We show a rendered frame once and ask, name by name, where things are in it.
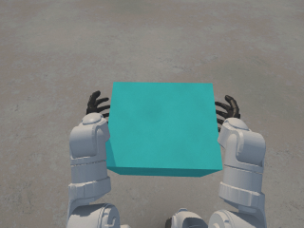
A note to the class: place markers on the right robot hand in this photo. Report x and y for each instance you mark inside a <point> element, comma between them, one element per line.
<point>232,110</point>

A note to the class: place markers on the carton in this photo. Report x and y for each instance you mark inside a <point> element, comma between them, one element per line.
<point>163,129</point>

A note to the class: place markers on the robot right shin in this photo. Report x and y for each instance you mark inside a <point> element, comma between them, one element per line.
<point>181,210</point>

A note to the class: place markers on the robot right forearm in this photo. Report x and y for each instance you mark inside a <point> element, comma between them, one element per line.
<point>242,182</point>

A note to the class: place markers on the right robot thigh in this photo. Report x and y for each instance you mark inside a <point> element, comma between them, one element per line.
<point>185,219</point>

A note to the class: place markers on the left robot upper arm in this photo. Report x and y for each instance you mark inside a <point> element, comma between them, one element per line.
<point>100,215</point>

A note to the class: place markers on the left robot hand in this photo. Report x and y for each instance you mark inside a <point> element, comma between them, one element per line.
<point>93,103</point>

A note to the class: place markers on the right robot upper arm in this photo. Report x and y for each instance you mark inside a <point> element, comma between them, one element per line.
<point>230,219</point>

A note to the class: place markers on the robot left forearm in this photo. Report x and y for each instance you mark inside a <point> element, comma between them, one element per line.
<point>87,155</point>

